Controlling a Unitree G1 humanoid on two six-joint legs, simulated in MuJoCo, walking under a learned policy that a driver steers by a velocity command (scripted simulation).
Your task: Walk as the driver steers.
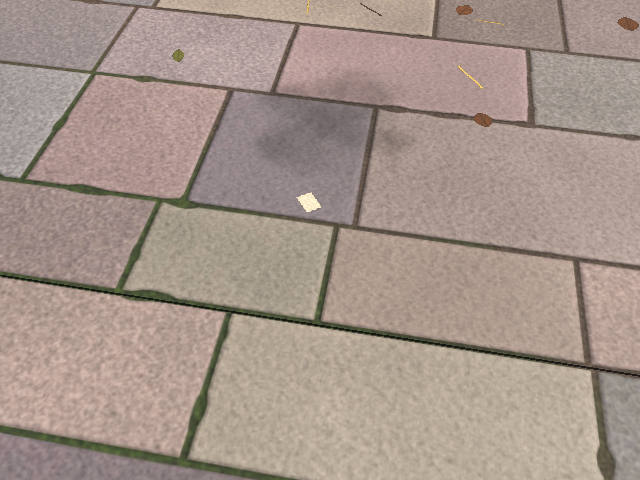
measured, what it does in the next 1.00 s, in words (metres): walks ahead: right foot, then left foot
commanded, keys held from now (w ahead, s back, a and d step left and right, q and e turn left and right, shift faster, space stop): w+e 0.18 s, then w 0.18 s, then no key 0.24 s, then q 0.40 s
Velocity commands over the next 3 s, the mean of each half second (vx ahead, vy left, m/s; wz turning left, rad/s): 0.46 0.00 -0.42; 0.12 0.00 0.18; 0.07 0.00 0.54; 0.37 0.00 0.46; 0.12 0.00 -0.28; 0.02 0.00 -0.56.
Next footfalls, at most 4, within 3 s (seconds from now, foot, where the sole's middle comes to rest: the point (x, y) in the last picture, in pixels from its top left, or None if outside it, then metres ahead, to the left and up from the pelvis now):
0.34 right None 0.33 -0.19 -0.77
0.80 left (333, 456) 0.52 -0.01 -0.77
1.20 right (448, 478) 0.47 -0.24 -0.77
1.68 left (306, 479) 0.47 0.05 -0.77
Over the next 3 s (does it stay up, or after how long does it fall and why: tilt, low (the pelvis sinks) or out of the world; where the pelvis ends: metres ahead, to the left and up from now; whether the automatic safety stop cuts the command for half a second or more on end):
stays up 0.72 0.09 -0.01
